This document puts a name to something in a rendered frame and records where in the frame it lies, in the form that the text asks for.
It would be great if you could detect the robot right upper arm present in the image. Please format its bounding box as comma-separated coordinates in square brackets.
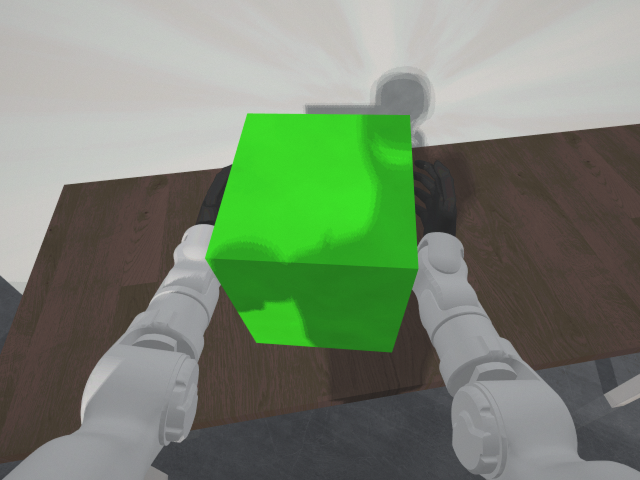
[451, 380, 640, 480]

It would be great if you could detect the robot left upper arm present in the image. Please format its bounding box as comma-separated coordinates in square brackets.
[2, 344, 199, 480]

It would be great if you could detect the robot right forearm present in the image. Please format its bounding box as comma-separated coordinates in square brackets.
[412, 232, 577, 444]

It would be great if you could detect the robot left hand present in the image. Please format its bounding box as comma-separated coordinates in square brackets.
[195, 164, 232, 226]

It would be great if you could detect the table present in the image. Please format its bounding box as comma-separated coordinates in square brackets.
[0, 124, 640, 480]

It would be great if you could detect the robot right hand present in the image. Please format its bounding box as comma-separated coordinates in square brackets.
[413, 160, 457, 237]

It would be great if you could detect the carton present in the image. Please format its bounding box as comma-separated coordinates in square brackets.
[205, 113, 418, 353]

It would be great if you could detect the robot left forearm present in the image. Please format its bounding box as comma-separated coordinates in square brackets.
[81, 224, 221, 425]

